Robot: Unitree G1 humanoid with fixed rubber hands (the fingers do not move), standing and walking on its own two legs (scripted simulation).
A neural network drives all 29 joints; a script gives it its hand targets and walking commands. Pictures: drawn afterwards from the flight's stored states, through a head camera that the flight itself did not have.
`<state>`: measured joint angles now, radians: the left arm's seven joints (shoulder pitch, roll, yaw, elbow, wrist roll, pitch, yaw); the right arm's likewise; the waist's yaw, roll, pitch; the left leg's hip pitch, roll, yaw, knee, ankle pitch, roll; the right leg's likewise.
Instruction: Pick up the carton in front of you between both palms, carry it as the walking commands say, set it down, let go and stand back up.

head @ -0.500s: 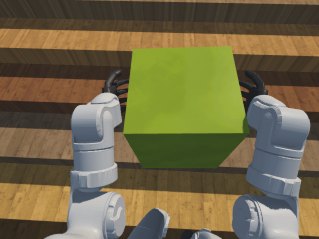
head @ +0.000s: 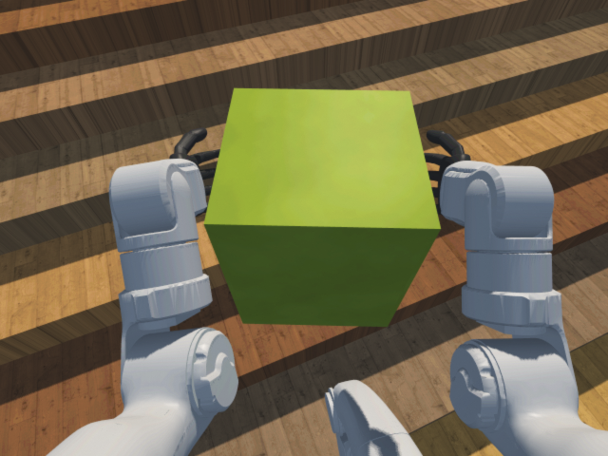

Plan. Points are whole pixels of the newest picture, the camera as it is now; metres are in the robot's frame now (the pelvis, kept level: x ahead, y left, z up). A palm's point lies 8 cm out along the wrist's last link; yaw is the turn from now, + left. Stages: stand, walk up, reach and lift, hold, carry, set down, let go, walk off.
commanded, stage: carry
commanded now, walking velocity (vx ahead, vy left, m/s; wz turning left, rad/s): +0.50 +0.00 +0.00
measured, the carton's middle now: (317, 218) +0.40 -0.07 +0.08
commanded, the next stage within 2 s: none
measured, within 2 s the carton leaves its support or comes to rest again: neither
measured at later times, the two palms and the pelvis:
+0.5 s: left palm out of the picture +0.67 +0.16 +0.28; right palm out of the picture +0.72 -0.13 +0.29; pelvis +0.31 -0.04 +0.11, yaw +2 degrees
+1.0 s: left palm out of the picture +1.01 +0.16 +0.42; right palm out of the picture +0.98 -0.13 +0.43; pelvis +0.61 +0.04 +0.24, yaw +2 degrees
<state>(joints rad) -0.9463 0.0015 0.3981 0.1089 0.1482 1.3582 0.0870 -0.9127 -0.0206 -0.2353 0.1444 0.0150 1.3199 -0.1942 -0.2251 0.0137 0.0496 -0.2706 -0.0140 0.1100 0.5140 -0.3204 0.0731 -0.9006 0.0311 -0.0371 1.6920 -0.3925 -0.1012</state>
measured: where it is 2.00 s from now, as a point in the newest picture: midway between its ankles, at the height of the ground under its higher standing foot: (211, 74)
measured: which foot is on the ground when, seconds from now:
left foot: down 0.00-0.22, up 0.24-0.62, down 0.64-1.00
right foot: up 0.00-0.16, down 0.18-0.70, up 0.72-1.00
